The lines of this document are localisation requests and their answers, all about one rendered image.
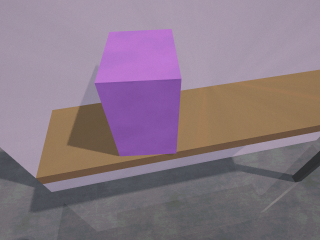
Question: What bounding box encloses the carton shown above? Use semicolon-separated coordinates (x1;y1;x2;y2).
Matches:
94;29;182;157

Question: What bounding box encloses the table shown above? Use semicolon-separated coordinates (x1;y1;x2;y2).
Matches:
36;69;320;184

